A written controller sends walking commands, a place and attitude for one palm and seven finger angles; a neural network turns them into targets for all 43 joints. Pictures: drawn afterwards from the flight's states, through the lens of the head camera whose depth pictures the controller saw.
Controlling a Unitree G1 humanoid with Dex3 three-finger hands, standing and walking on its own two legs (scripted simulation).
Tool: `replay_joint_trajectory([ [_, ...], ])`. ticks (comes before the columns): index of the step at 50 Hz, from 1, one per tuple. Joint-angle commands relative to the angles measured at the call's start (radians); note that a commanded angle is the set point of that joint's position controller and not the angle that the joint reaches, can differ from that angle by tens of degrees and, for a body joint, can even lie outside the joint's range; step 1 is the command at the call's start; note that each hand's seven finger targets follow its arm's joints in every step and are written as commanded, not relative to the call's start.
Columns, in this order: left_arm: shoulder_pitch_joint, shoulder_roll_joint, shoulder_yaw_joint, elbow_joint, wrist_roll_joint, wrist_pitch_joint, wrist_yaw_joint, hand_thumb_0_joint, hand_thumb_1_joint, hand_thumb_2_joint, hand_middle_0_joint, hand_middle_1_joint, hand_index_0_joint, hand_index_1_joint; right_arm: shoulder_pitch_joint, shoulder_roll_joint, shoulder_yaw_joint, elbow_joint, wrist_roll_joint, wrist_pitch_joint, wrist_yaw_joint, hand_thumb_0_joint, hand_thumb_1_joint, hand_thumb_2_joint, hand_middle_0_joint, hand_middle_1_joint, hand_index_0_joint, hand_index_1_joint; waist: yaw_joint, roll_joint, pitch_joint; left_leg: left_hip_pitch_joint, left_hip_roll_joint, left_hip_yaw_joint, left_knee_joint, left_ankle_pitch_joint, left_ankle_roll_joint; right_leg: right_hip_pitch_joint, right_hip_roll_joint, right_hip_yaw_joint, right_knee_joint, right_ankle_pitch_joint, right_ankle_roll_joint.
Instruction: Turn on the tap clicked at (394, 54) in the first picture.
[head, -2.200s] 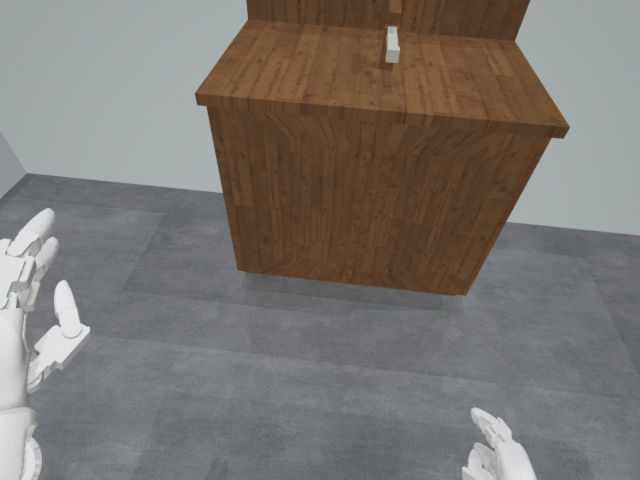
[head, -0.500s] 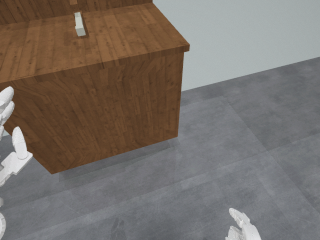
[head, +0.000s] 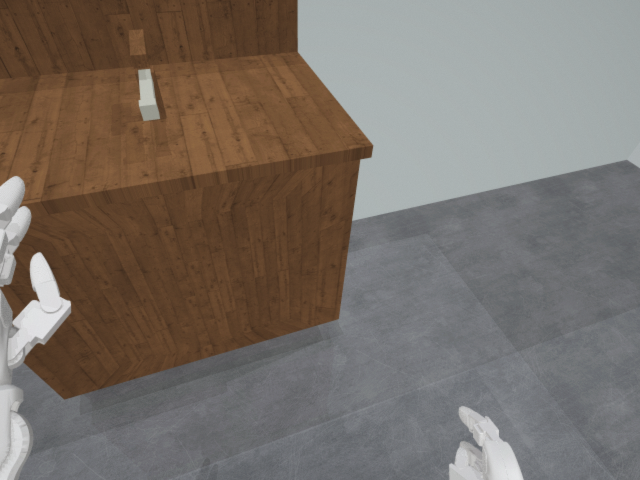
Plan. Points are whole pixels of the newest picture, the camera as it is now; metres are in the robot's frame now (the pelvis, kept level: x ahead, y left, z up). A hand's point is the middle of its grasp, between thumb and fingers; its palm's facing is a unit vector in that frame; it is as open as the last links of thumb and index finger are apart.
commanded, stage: take the last steps up to it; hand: left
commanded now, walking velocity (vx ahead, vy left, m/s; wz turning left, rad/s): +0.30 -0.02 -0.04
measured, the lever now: (149, 109) +0.67 +0.34 +0.13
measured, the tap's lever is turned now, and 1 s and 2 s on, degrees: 0 0 0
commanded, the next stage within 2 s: come to a stop and stand still in 0.92 s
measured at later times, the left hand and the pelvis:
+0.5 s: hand (185, 228) +0.33 +0.17 +0.18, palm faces +0.37 -0.83 -0.41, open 7.5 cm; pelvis +0.11 -0.06 +0.00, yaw +0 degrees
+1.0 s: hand (225, 173) +0.44 +0.15 +0.17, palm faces +0.42 -0.78 -0.46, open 7.5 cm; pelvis +0.22 -0.08 +0.00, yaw +1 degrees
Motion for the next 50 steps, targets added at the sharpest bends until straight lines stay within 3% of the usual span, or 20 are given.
replay_joint_trajectory([
  [1,-0.002,0.145,0.056,-0.324,0.006,-0.062,-0.005,0.000,0.900,0.900,-0.200,-0.300,-0.200,-0.300,-0.061,-0.172,-0.060,-0.138,-0.002,-0.064,0.001,0.000,-0.900,-0.900,0.200,0.300,0.200,0.300,0.010,0.217,-0.031,0.086,0.223,-0.187,-0.278,0.070,0.138,-0.096,-0.052,-0.018,-0.121,0.080,0.024],
  [8,-0.024,0.175,0.103,-0.266,0.008,-0.055,0.012,0.000,0.900,0.900,-0.200,-0.300,-0.200,-0.300,-0.079,-0.151,-0.052,-0.128,0.000,-0.069,-0.002,0.000,-0.900,-0.900,0.200,0.300,0.200,0.300,0.015,0.160,-0.079,0.000,0.165,-0.044,-0.063,0.005,0.064,0.238,0.010,-0.130,-0.519,0.196,0.027],
  [9,-0.030,0.190,0.115,-0.245,0.010,-0.052,0.013,0.000,0.900,0.900,-0.200,-0.300,-0.200,-0.300,-0.075,-0.139,-0.053,-0.122,0.003,-0.063,-0.002,0.000,-0.900,-0.900,0.200,0.300,0.200,0.300,0.021,0.046,-0.103,-0.071,0.119,-0.001,0.121,-0.034,0.045,0.319,-0.048,-0.036,-0.576,0.186,-0.005],
  [10,-0.026,0.204,0.113,-0.211,0.016,-0.043,0.013,0.000,0.900,0.900,-0.200,-0.300,-0.200,-0.300,-0.065,-0.107,-0.049,-0.126,0.008,-0.056,-0.002,0.000,-0.900,-0.900,0.200,0.300,0.200,0.300,0.017,-0.222,-0.121,-0.250,0.004,0.057,0.392,-0.174,0.010,0.406,-0.235,0.293,-0.661,0.158,-0.099],
  [11,-0.047,0.241,0.144,-0.230,0.007,-0.040,0.018,0.000,0.900,0.900,-0.200,-0.300,-0.200,-0.300,-0.122,-0.113,-0.040,-0.147,0.006,-0.063,-0.003,0.000,-0.900,-0.900,0.200,0.300,0.200,0.300,0.040,-0.340,-0.105,-0.426,-0.052,-0.028,0.613,-0.333,-0.012,0.448,-0.396,0.569,-0.746,0.218,-0.193],
  [13,-0.034,0.212,0.133,-0.192,0.000,-0.051,0.001,0.000,0.900,0.900,-0.200,-0.300,-0.200,-0.300,-0.095,-0.138,-0.056,-0.107,0.001,-0.064,0.003,0.000,-0.900,-0.900,0.200,0.300,0.200,0.300,0.022,-0.199,-0.058,-0.417,0.012,-0.154,0.709,-0.215,-0.027,0.313,-0.377,0.520,-0.784,0.024,-0.191],
  [15,0.003,0.213,0.141,-0.217,0.005,-0.062,-0.007,0.000,0.900,0.900,-0.200,-0.300,-0.200,-0.300,-0.117,-0.138,-0.047,-0.094,0.005,-0.032,0.008,0.000,-0.900,-0.900,0.200,0.300,0.200,0.300,0.019,-0.109,-0.039,-0.406,0.036,-0.153,0.677,-0.141,-0.041,0.272,-0.340,0.366,-0.759,0.122,-0.187],
  [18,0.012,0.196,0.130,-0.286,0.007,-0.090,0.003,0.000,0.900,0.900,-0.200,-0.300,-0.200,-0.300,-0.116,-0.142,-0.046,-0.104,0.000,-0.026,0.007,0.000,-0.900,-0.900,0.200,0.300,0.200,0.300,0.003,-0.114,-0.077,-0.305,0.043,-0.104,0.456,-0.096,-0.038,0.260,-0.306,0.168,-0.735,0.320,-0.162],
  [22,0.054,0.208,0.145,-0.382,0.002,-0.095,0.027,0.000,0.900,0.900,-0.200,-0.300,-0.200,-0.300,-0.110,-0.135,-0.057,-0.144,-0.008,-0.046,-0.002,0.000,-0.900,-0.900,0.200,0.300,0.200,0.300,0.038,-0.097,-0.109,-0.165,-0.008,-0.016,0.152,-0.078,-0.015,0.299,-0.281,0.140,-0.683,0.387,-0.163],
  [26,0.040,0.185,0.125,-0.383,-0.005,-0.088,0.042,0.000,0.900,0.900,-0.200,-0.300,-0.200,-0.300,-0.058,-0.147,-0.071,-0.150,-0.008,-0.050,-0.016,0.000,-0.900,-0.900,0.200,0.300,0.200,0.300,0.009,0.008,-0.139,0.065,-0.049,0.029,-0.084,0.078,-0.015,0.260,-0.194,0.079,-0.530,0.301,-0.095],
  [27,0.031,0.188,0.127,-0.363,-0.006,-0.091,0.042,0.000,0.900,0.900,-0.200,-0.300,-0.200,-0.300,-0.049,-0.165,-0.080,-0.151,-0.004,-0.048,-0.023,0.000,-0.900,-0.900,0.200,0.300,0.200,0.300,0.000,0.086,-0.135,0.159,-0.008,-0.040,-0.124,0.077,0.012,0.169,-0.155,0.065,-0.419,0.280,-0.064],
  [29,0.019,0.180,0.123,-0.328,-0.011,-0.102,0.039,0.000,0.900,0.900,-0.200,-0.300,-0.200,-0.300,-0.050,-0.181,-0.083,-0.163,0.008,-0.047,-0.017,0.000,-0.900,-0.900,0.200,0.300,0.200,0.300,0.005,0.323,-0.125,0.308,0.292,-0.494,-0.217,0.292,0.189,-0.142,0.005,-0.016,-0.063,-0.138,0.010],
  [31,-0.026,0.208,0.122,-0.244,0.000,-0.096,0.020,0.000,0.900,0.900,-0.200,-0.300,-0.200,-0.300,-0.072,-0.158,-0.061,-0.141,-0.005,-0.059,-0.015,0.000,-0.900,-0.900,0.200,0.300,0.200,0.300,-0.007,0.254,-0.017,0.162,0.351,-0.585,-0.282,0.165,0.250,-0.232,-0.048,0.075,0.107,-0.136,0.013],
  [35,-0.008,0.144,0.070,-0.311,0.001,-0.088,0.003,0.000,0.900,0.900,-0.200,-0.300,-0.200,-0.300,-0.055,-0.178,-0.078,-0.126,0.013,-0.073,0.001,0.000,-0.900,-0.900,0.200,0.300,0.200,0.300,0.011,0.242,-0.050,0.125,0.190,-0.209,-0.191,0.286,0.152,-0.098,-0.042,-0.014,-0.136,0.029,0.024],
  [41,0.024,0.182,0.110,-0.276,0.002,-0.060,0.009,0.000,0.900,0.900,-0.200,-0.300,-0.200,-0.300,-0.071,-0.165,-0.057,-0.125,0.008,-0.073,0.001,0.000,-0.900,-0.900,0.200,0.300,0.200,0.300,0.014,0.166,-0.083,-0.033,0.143,-0.105,-0.054,0.155,0.072,0.240,0.002,-0.100,-0.507,0.209,0.030],
  [42,0.004,0.196,0.118,-0.257,0.009,-0.060,0.011,0.000,0.900,0.900,-0.200,-0.300,-0.200,-0.300,-0.071,-0.152,-0.056,-0.118,0.007,-0.065,-0.002,0.000,-0.900,-0.900,0.200,0.300,0.200,0.300,0.015,0.047,-0.097,-0.098,0.099,-0.067,0.084,0.059,0.048,0.318,-0.058,-0.015,-0.573,0.231,0.005],
  [43,-0.009,0.223,0.134,-0.240,0.015,-0.056,0.014,0.000,0.900,0.900,-0.200,-0.300,-0.200,-0.300,-0.067,-0.126,-0.054,-0.123,0.007,-0.057,-0.003,0.000,-0.900,-0.900,0.200,0.300,0.200,0.300,0.011,-0.200,-0.116,-0.248,-0.016,0.015,0.333,-0.120,0.003,0.388,-0.247,0.293,-0.651,0.267,-0.079],
  [44,-0.022,0.248,0.159,-0.237,0.004,-0.049,0.018,0.000,0.900,0.900,-0.200,-0.300,-0.200,-0.300,-0.113,-0.124,-0.046,-0.138,0.004,-0.061,-0.003,0.000,-0.900,-0.900,0.200,0.300,0.200,0.300,0.033,-0.324,-0.102,-0.376,-0.075,-0.048,0.546,-0.317,-0.017,0.386,-0.409,0.538,-0.734,0.342,-0.171],
  [46,-0.043,0.232,0.144,-0.220,-0.005,-0.059,0.005,0.000,0.900,0.900,-0.200,-0.300,-0.200,-0.300,-0.107,-0.144,-0.062,-0.112,0.005,-0.065,0.000,0.000,-0.900,-0.900,0.200,0.300,0.200,0.300,0.018,-0.234,-0.040,-0.380,-0.022,-0.166,0.676,-0.230,-0.031,0.278,-0.408,0.522,-0.762,0.257,-0.191],
  [50,0.006,0.193,0.131,-0.252,0.007,-0.095,0.004,0.000,0.900,0.900,-0.200,-0.300,-0.200,-0.300,-0.124,-0.120,-0.033,-0.095,-0.001,-0.027,0.005,0.000,-0.900,-0.900,0.200,0.300,0.200,0.300,0.003,-0.117,-0.105,-0.274,-0.001,-0.108,0.439,-0.126,-0.041,0.312,-0.299,0.142,-0.638,0.693,-0.135],
])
